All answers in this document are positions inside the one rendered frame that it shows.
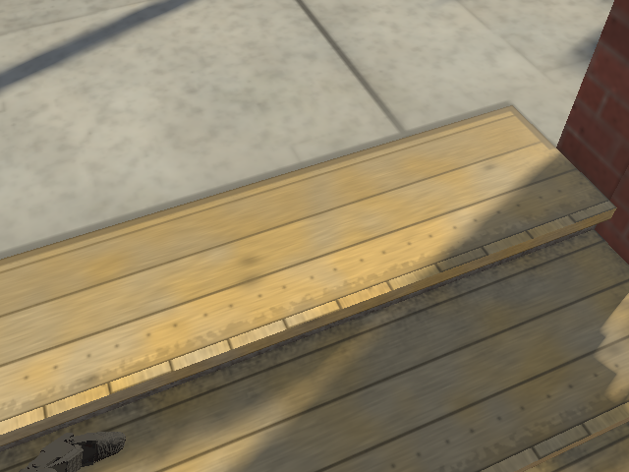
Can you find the left robot hand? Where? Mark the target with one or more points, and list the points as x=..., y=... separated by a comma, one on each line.
x=69, y=453

